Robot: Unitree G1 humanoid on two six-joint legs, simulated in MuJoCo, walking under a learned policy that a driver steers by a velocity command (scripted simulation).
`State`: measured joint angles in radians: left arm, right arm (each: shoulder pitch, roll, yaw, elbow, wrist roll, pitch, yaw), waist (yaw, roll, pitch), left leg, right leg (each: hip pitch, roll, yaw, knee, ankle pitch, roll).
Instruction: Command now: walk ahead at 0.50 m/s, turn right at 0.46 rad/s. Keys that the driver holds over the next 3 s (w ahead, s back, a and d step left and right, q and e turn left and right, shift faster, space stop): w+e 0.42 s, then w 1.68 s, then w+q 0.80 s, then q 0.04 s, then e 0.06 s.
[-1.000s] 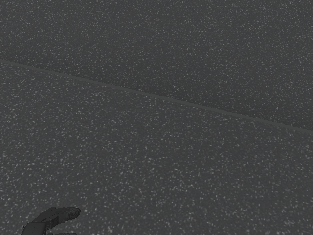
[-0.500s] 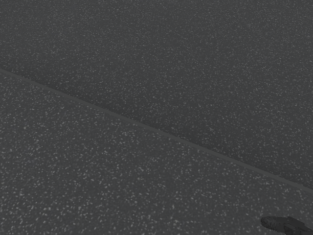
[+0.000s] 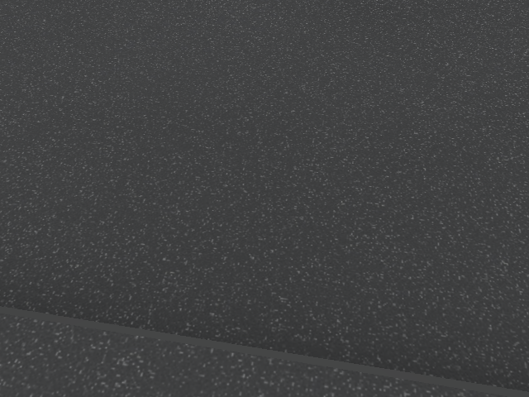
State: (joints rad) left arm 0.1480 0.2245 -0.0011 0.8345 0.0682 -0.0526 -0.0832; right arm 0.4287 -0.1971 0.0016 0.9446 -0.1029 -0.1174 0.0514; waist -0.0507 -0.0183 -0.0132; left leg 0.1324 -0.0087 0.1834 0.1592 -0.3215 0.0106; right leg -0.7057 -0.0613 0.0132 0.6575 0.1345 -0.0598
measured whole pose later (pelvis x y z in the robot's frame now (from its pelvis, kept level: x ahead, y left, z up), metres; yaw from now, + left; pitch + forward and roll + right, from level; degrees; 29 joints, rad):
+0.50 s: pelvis +0.32 -0.05 +0.00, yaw -16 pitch +2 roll -1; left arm 0.42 0.23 0.04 0.88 0.07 -0.12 -0.10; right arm 0.06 -0.22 0.05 0.77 -0.07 -0.08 0.02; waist 0.11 0.01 -0.03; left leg -0.57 0.06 -0.02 0.61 -0.06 -0.02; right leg -0.15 0.15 0.18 0.46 -0.33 -0.08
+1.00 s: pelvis +0.57 -0.12 -0.03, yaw -20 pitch +2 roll +3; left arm 0.12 0.20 -0.03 0.77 0.11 -0.05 -0.07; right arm 0.62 -0.15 0.04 0.99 -0.09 -0.11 0.01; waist -0.15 -0.04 -0.04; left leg -0.14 -0.05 0.08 0.68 -0.58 0.06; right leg -0.72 -0.13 0.05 0.66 0.42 -0.01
